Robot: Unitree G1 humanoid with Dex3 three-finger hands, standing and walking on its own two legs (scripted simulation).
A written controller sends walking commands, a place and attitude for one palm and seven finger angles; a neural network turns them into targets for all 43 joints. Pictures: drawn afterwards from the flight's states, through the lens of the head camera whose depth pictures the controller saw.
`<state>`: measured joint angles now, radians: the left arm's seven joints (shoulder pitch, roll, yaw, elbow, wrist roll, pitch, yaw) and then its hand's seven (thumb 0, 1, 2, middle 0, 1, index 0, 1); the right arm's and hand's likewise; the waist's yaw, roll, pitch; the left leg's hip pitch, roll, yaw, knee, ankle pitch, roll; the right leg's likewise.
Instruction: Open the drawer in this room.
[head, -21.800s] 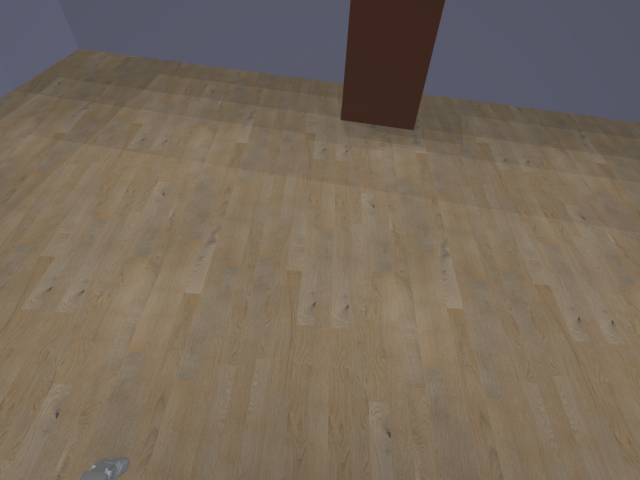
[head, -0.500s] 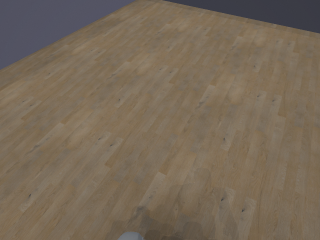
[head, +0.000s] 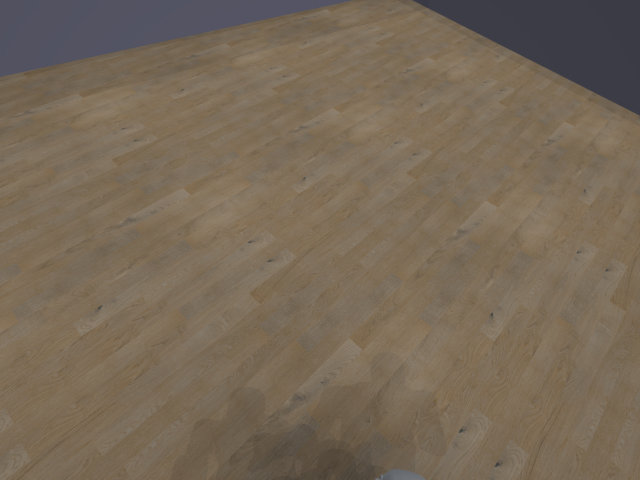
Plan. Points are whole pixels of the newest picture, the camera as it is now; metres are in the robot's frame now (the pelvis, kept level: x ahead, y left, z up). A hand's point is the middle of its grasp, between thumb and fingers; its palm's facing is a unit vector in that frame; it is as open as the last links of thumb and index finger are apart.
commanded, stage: turn or walk to find it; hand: left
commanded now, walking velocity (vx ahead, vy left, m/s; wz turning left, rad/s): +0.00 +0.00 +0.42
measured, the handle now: out of the picture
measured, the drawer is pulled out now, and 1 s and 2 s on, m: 0.00 0.00 0.00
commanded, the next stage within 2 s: none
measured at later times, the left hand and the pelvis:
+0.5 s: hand out of the picture +0.05 +0.14 -0.15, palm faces +0.19 -0.94 -0.27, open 7.3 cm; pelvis -0.02 -0.06 +0.00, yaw +12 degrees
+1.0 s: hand out of the picture -0.12 +0.19 -0.19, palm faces +0.49 -0.84 -0.23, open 7.3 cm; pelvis -0.03 -0.01 +0.00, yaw +26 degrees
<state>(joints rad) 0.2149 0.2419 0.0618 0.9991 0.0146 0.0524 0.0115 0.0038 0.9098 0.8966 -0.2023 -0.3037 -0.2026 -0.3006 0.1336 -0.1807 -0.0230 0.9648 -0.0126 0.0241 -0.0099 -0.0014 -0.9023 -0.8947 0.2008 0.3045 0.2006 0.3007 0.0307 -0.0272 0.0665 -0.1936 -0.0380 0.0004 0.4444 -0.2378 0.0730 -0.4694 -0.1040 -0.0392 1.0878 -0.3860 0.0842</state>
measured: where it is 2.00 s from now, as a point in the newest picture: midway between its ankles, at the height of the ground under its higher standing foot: outside the picture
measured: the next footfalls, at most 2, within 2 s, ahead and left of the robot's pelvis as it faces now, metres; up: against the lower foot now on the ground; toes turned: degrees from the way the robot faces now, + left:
right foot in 0.34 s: +0.02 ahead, -0.14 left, +0.00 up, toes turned +5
left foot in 0.84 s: -0.05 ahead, +0.08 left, +0.00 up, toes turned +26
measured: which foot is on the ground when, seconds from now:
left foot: down 0.00-0.34, up 0.36-0.82, down 0.84-1.00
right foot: up 0.00-0.32, down 0.34-0.86, up 0.88-1.00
